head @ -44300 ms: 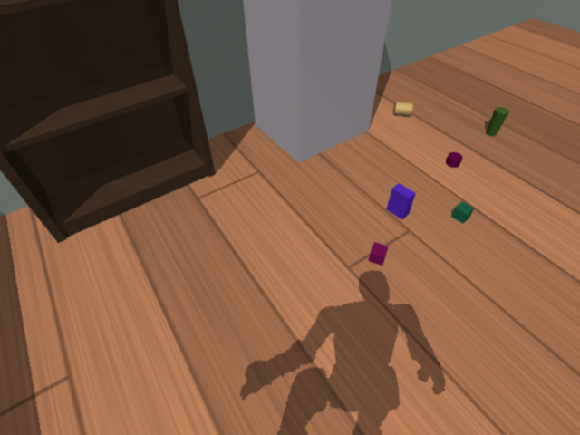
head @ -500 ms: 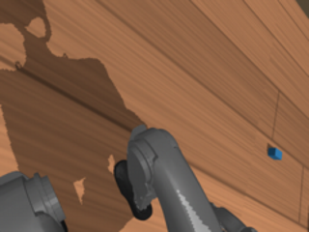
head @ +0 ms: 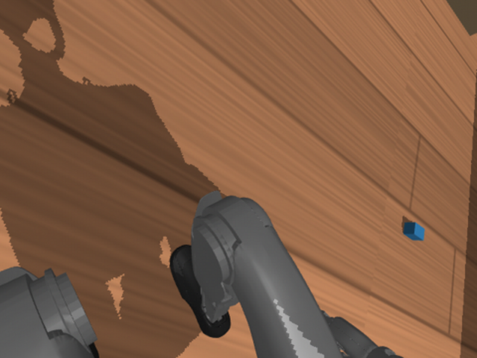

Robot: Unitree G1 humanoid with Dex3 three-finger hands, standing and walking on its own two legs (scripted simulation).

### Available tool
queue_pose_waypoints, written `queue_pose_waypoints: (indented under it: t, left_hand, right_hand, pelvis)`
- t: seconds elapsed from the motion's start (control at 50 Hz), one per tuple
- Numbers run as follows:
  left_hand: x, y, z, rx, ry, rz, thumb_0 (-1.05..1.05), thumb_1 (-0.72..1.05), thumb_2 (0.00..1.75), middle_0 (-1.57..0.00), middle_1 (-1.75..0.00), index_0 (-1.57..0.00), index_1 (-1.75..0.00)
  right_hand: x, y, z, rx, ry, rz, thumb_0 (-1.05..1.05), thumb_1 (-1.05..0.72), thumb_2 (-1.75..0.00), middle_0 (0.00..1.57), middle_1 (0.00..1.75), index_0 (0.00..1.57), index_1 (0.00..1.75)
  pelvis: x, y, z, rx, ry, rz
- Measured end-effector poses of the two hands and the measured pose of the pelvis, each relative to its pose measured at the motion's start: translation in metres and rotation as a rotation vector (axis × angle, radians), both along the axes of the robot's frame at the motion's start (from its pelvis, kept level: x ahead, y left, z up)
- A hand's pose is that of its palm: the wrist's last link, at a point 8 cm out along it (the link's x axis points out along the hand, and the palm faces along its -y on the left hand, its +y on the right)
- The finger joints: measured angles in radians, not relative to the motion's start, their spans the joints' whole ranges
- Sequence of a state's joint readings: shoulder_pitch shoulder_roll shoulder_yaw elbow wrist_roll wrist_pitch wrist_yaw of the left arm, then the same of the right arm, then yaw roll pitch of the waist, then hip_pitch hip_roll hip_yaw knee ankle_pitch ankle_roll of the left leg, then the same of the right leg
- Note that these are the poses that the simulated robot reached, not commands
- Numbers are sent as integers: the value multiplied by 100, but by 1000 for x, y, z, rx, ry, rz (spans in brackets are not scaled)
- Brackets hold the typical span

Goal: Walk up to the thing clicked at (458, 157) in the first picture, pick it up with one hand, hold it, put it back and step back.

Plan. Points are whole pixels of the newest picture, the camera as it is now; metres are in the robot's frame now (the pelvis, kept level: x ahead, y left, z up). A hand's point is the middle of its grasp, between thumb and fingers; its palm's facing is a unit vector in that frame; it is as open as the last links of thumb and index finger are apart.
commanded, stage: open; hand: left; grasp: from above
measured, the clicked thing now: out of the picture +0.47 +0.35 -0.28
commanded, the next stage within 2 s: withdraw in 0.86 s
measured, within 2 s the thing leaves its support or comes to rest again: neither
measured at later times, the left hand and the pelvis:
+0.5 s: hand out of the picture +0.45 +0.34 -0.26, palm faces -0.44 -0.17 -0.88, open 13.3 cm; pelvis +0.00 +0.00 +0.00, yaw +0 degrees
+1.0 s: hand out of the picture +0.46 +0.33 -0.26, palm faces -0.43 -0.16 -0.89, open 13.8 cm; pelvis +0.00 +0.00 +0.00, yaw -1 degrees
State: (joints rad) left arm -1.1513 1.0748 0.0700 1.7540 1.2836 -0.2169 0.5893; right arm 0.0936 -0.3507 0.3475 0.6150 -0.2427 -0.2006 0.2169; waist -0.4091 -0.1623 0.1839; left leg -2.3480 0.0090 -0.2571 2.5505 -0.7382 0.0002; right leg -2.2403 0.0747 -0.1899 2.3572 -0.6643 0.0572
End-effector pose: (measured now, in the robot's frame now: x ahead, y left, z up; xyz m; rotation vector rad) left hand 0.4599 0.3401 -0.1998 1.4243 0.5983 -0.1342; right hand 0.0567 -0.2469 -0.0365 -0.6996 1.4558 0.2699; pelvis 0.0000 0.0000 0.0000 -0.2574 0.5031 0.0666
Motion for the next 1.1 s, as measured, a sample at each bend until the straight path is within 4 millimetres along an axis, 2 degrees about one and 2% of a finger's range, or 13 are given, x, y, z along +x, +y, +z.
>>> queue_pose_waypoints:
  t: [0.08, 0.26, 0.52, 0.8, 1.02, 1.1]
  left_hand:
    - [0, -1, -2, 1, 6, -5, -1, 13, 44, -54, -67, -67, -64]
    - [0, -3, -3, -6, 1, -2, 0, -10, 61, -37, -81, -42, -77]
    - [-4, 2, -3, -3, 7, 6, 0, -38, 84, -15, -101, -18, -97]
    - [-3, -1, -3, 0, 15, -12, 0, -45, 90, -8, -109, -11, -105]
    - [1, -3, -3, 2, -1, -4, 0, -45, 91, -7, -108, -10, -105]
    - [5, -1, 3, -1, -33, -5, 0, -48, 94, -8, -106, -10, -103]
  right_hand:
    - [0, 0, 1, -3, -1, -2, 0, -91, -89, 20, 30, 21, 30]
    - [-2, 0, 5, -8, 5, -1, 0, -91, -89, 20, 31, 21, 30]
    - [-7, 2, 7, -14, 3, -2, 0, -91, -89, 20, 31, 21, 30]
    - [-6, 3, 5, 0, 12, 3, 0, -90, -89, 20, 31, 21, 30]
    - [-6, -1, 8, -11, 14, 1, 0, -90, -89, 20, 30, 21, 30]
    - [-7, -1, 9, -11, 19, -1, 0, -91, -89, 20, 30, 21, 30]
  pelvis:
    - [0, 0, 1, -2, 0, -1]
    - [-1, 0, 2, -5, -5, -3]
    - [-4, 2, 2, -9, -9, -3]
    - [-3, 0, 4, -6, -7, -3]
    - [-3, 0, 5, -7, -6, -5]
    - [-3, -1, 6, -6, -1, -5]
